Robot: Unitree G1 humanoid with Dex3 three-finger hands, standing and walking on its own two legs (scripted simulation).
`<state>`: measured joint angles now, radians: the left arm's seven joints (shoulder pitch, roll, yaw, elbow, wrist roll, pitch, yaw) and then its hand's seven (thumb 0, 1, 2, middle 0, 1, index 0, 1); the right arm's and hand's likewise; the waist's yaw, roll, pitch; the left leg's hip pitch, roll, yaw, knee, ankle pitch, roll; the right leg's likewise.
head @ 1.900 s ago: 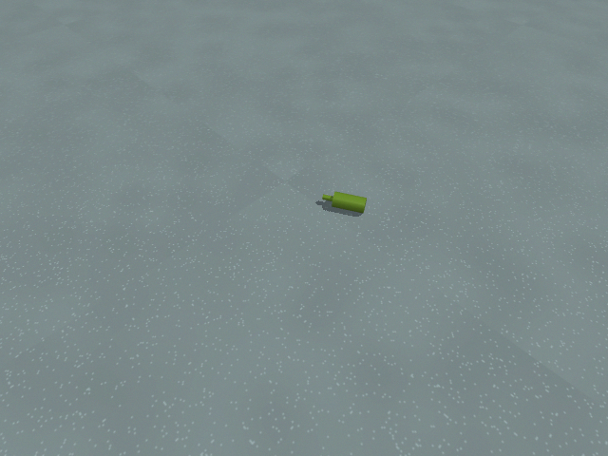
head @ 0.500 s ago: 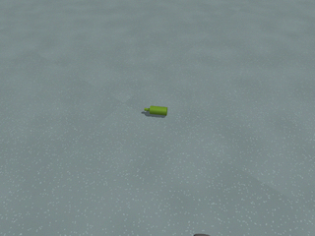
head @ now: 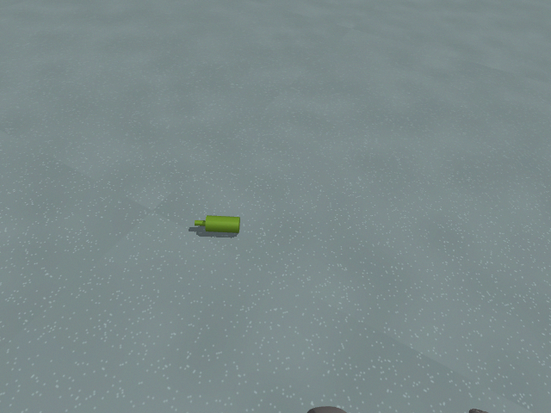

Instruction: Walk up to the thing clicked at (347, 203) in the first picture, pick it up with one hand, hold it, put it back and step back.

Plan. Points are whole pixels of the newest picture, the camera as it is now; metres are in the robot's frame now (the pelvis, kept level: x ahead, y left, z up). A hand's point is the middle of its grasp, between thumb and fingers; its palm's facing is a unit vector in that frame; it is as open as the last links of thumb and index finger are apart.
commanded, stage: walk up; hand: left
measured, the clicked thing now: (217, 223) +0.99 +0.21 -0.72
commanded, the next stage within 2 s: none
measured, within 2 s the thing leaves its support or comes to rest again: neither
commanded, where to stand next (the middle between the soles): +0.59 -0.04 m, yaw -2 degrees
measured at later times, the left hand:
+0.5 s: hand (175, 299) +0.32 +0.18 -0.10, palm faces -0.08 -0.92 -0.39, open 7.3 cm
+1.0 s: hand (160, 257) +0.44 +0.24 -0.14, palm faces -0.09 -0.94 -0.34, open 7.3 cm
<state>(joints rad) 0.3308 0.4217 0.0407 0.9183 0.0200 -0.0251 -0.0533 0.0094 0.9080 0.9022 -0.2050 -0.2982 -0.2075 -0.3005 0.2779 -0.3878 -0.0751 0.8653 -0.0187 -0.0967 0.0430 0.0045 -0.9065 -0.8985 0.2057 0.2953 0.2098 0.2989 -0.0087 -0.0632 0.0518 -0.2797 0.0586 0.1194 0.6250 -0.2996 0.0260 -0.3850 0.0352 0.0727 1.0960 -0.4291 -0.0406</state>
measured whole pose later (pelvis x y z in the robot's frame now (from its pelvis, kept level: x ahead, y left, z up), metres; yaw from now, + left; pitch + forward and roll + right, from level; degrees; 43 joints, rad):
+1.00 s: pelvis +0.40 -0.03 +0.01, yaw -3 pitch -3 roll -1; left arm 0.35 0.43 0.04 0.87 0.00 -0.04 -0.04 0.01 0.91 0.90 -0.20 -0.30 -0.21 -0.30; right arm 0.26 -0.37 -0.04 0.79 0.00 -0.09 0.04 0.00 -0.91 -0.90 0.20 0.30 0.21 0.30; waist 0.01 -0.04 0.10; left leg -0.26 0.04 0.06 0.53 -0.22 0.02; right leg -0.40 0.00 0.03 1.10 -0.42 -0.04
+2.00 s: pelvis +0.55 -0.04 +0.01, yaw -1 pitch -2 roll -1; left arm 0.15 0.37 -0.01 1.08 0.00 -0.01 -0.01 0.01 0.91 0.90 -0.20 -0.30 -0.21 -0.30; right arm 0.07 -0.35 0.01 1.03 0.00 -0.02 0.01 0.01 -0.91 -0.90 0.20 0.30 0.21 0.30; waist 0.02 0.01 0.07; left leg -0.28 0.04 0.00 0.52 -0.21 -0.01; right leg -0.20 -0.03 -0.03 0.49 -0.26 0.03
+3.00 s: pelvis +0.56 -0.04 +0.02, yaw -1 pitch -2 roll +0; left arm 0.09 0.35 0.00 1.15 0.01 -0.01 -0.01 0.00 0.91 0.90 -0.20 -0.30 -0.21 -0.30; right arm 0.08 -0.34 -0.01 1.15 -0.01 -0.01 0.01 0.01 -0.91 -0.90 0.20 0.30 0.21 0.30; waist -0.01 0.01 0.04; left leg -0.16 0.03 0.02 0.33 -0.13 -0.02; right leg -0.10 -0.03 -0.02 0.33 -0.19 0.02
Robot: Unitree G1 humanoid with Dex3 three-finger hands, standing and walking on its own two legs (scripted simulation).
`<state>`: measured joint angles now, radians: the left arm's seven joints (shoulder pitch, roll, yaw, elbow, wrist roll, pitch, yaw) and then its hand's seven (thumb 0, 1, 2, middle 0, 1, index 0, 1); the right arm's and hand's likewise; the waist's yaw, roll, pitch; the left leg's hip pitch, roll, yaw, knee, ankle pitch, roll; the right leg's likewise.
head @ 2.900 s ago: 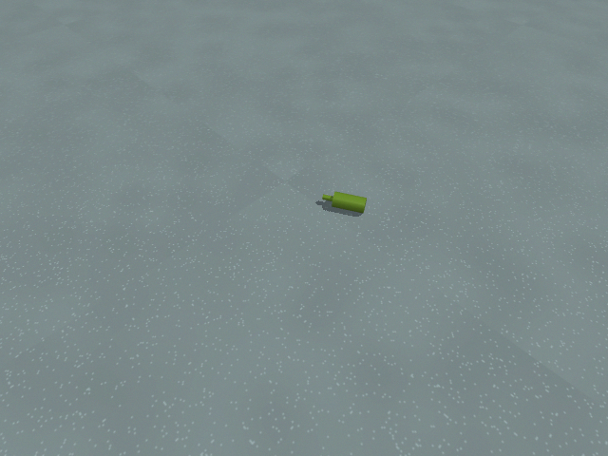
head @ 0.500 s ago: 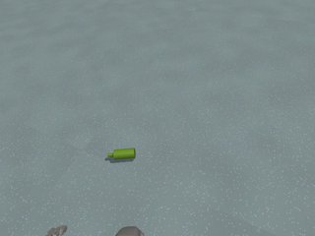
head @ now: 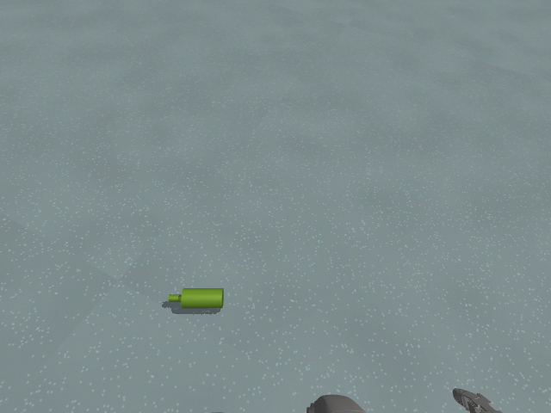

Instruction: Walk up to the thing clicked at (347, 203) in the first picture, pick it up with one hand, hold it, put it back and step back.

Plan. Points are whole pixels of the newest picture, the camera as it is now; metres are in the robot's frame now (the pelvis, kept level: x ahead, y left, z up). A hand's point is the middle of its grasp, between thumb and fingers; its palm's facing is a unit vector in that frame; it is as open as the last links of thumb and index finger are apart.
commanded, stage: walk up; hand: left
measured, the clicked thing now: (196, 298) +0.58 +0.27 -0.73
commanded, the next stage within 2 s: stand in 1.84 s
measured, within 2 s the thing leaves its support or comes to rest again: neither
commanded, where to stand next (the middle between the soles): +0.19 +0.00 m, yaw +0 degrees
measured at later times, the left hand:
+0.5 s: hand (126, 376) +0.19 +0.24 -0.12, palm faces -0.02 -0.90 -0.43, open 7.3 cm
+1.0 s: hand (124, 373) +0.20 +0.26 -0.16, palm faces +0.01 -0.94 -0.33, open 7.3 cm
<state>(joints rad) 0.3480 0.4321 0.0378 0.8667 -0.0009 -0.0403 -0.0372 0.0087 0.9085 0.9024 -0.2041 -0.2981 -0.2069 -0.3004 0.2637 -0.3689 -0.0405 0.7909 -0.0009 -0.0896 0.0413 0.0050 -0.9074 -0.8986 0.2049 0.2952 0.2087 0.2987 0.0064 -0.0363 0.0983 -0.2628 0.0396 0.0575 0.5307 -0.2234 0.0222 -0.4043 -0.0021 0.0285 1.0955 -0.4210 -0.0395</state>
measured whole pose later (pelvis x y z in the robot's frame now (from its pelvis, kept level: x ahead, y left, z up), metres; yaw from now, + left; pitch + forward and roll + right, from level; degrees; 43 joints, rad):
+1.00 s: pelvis +0.15 +0.00 +0.00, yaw +2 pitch -2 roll -1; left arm 0.15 0.37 -0.01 1.08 0.00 -0.01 -0.01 0.01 0.91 0.90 -0.20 -0.30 -0.21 -0.30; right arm 0.07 -0.35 0.01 1.03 0.00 -0.02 0.01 0.01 -0.91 -0.90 0.20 0.30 0.21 0.30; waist 0.02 0.01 0.07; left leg -0.28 0.04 0.00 0.52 -0.21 -0.01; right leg -0.20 -0.03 -0.03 0.49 -0.26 0.03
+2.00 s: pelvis +0.17 +0.00 +0.01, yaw +1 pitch -2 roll +0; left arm 0.09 0.35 0.00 1.15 0.01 -0.01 -0.01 0.00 0.91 0.90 -0.20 -0.30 -0.21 -0.30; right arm 0.08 -0.34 -0.01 1.15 -0.01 -0.01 0.01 0.01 -0.91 -0.90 0.20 0.30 0.21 0.30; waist -0.01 0.01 0.04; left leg -0.16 0.03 0.02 0.33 -0.13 -0.02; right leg -0.10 -0.03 -0.02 0.33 -0.19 0.02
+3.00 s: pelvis +0.18 -0.01 +0.01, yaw +1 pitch -2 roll +0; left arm 0.11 0.35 0.00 1.13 0.01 0.00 -0.01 0.00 0.91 0.90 -0.20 -0.30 -0.21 -0.30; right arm 0.09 -0.35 0.00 1.14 -0.01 -0.01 0.00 0.01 -0.91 -0.90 0.20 0.30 0.21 0.30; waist -0.01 0.00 0.04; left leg -0.14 0.04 0.02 0.32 -0.15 -0.03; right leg -0.07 -0.02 -0.02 0.31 -0.21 0.01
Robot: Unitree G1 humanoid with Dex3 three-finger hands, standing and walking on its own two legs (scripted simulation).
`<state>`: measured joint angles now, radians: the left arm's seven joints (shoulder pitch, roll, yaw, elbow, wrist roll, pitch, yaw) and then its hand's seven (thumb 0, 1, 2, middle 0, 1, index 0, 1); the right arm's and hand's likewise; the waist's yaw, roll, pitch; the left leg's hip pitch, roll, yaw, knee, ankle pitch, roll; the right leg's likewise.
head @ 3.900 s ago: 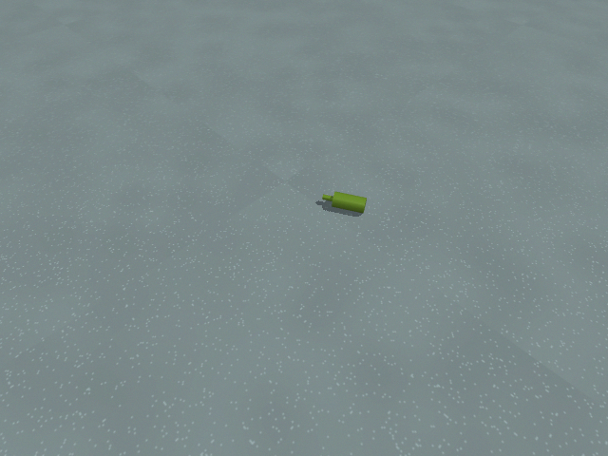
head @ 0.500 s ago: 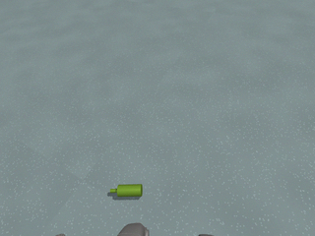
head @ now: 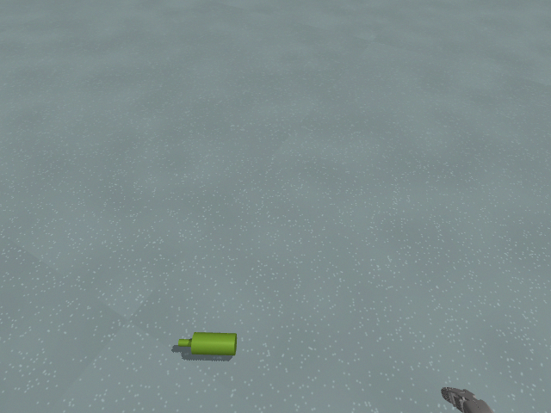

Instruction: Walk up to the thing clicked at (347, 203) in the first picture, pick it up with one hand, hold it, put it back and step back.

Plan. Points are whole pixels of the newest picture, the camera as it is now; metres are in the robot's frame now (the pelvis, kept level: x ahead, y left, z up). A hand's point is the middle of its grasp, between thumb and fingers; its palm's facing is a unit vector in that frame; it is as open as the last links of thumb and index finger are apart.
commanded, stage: walk up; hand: left
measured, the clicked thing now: (207, 343) +0.44 +0.25 -0.73
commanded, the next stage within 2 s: stand in 0.84 s
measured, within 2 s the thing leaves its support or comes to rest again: neither
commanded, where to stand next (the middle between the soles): +0.04 +0.00 m, yaw -1 degrees
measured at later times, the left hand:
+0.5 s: hand out of the picture +0.09 +0.24 -0.15, palm faces -0.04 -0.95 -0.32, open 7.3 cm
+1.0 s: hand out of the picture +0.10 +0.25 -0.14, palm faces -0.03 -0.94 -0.34, open 7.3 cm
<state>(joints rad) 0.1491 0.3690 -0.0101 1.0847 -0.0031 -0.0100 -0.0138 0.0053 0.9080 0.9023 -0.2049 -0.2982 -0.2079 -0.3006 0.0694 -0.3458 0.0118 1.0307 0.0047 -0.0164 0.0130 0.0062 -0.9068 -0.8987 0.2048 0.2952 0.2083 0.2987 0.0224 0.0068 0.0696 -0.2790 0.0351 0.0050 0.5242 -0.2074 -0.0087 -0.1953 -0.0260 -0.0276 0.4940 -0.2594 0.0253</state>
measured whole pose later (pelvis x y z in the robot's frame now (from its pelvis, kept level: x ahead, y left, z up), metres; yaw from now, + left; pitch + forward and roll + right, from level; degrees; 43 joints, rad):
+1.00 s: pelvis +0.02 +0.00 +0.01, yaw -1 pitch -2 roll +0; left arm 0.09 0.35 0.00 1.15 0.01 -0.01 -0.01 0.00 0.91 0.90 -0.20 -0.30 -0.21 -0.30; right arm 0.08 -0.34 -0.01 1.15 -0.01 -0.01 0.01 0.01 -0.91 -0.90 0.20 0.30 0.21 0.30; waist -0.01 0.01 0.04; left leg -0.16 0.03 0.02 0.33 -0.13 -0.02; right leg -0.10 -0.03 -0.02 0.33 -0.19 0.02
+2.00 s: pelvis +0.03 -0.01 +0.01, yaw -1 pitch -2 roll +0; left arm 0.11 0.35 0.00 1.13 0.01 0.00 -0.01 0.00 0.91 0.90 -0.20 -0.30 -0.21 -0.30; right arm 0.09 -0.35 0.00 1.14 -0.01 -0.01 0.00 0.01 -0.91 -0.90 0.20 0.30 0.21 0.30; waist -0.01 0.00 0.04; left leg -0.14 0.04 0.02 0.32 -0.15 -0.03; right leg -0.07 -0.02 -0.02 0.31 -0.21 0.01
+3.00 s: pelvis +0.03 -0.01 +0.01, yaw +0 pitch -2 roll +0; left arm 0.13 0.36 0.00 1.12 0.01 0.00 -0.01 0.00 0.91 0.90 -0.20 -0.30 -0.21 -0.30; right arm 0.11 -0.35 0.00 1.14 -0.01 -0.01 0.00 0.01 -0.91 -0.90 0.20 0.30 0.21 0.30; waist 0.00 0.00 0.04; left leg -0.13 0.04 0.02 0.32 -0.15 -0.03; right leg -0.06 -0.02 -0.02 0.31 -0.21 0.01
